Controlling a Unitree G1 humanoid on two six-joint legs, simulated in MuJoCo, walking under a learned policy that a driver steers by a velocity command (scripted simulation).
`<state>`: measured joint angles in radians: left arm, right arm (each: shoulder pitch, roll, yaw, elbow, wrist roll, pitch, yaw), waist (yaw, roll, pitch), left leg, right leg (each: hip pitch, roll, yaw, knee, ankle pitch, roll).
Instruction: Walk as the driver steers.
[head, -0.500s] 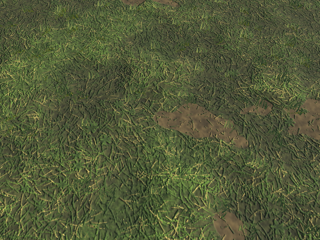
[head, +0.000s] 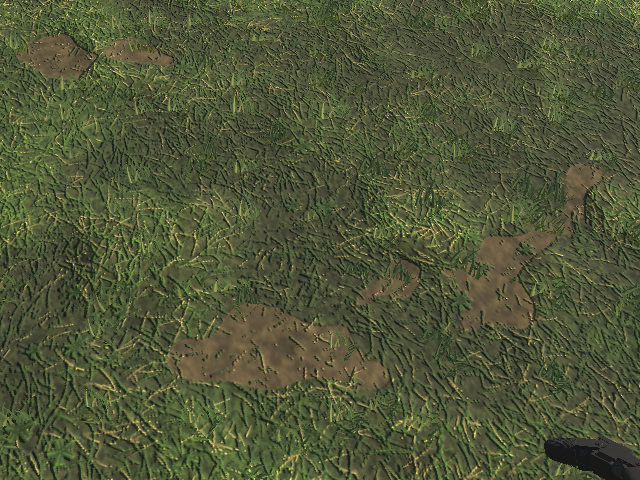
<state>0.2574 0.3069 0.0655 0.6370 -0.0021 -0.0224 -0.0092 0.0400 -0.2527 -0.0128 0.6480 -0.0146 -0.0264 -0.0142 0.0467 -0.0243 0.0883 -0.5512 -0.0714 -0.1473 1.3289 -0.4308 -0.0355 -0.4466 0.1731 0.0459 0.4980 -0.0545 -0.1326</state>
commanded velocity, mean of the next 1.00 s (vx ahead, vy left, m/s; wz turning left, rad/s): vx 0.03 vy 0.00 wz -0.94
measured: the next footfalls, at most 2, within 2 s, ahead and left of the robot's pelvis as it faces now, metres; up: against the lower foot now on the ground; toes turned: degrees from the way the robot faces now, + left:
left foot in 0.30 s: +0.23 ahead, +0.16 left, +0.00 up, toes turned -29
right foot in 0.76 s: +0.04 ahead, -0.05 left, +0.00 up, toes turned -49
